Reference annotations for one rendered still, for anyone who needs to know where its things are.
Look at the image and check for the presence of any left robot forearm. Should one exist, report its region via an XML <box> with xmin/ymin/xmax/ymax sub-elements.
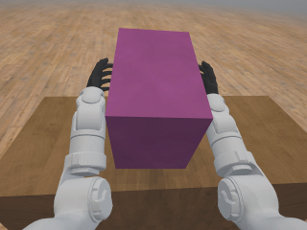
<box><xmin>54</xmin><ymin>86</ymin><xmax>106</xmax><ymax>213</ymax></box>

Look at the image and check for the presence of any left robot upper arm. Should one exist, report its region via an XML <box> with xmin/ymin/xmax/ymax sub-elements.
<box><xmin>22</xmin><ymin>176</ymin><xmax>113</xmax><ymax>230</ymax></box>

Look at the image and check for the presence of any pedestal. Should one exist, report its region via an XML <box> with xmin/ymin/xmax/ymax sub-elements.
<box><xmin>0</xmin><ymin>96</ymin><xmax>307</xmax><ymax>230</ymax></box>

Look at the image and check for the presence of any right robot hand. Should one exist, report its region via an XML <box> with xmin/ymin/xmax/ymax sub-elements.
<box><xmin>199</xmin><ymin>61</ymin><xmax>219</xmax><ymax>95</ymax></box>

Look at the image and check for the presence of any left robot hand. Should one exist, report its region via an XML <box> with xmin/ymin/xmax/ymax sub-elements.
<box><xmin>86</xmin><ymin>57</ymin><xmax>113</xmax><ymax>92</ymax></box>

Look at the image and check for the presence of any carton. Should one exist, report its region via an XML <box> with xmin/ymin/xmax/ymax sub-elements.
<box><xmin>105</xmin><ymin>28</ymin><xmax>214</xmax><ymax>169</ymax></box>

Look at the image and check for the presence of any right robot upper arm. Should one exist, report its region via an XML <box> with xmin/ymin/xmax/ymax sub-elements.
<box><xmin>218</xmin><ymin>174</ymin><xmax>307</xmax><ymax>230</ymax></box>

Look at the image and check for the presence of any right robot forearm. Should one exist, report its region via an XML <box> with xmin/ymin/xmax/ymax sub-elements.
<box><xmin>206</xmin><ymin>93</ymin><xmax>279</xmax><ymax>210</ymax></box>

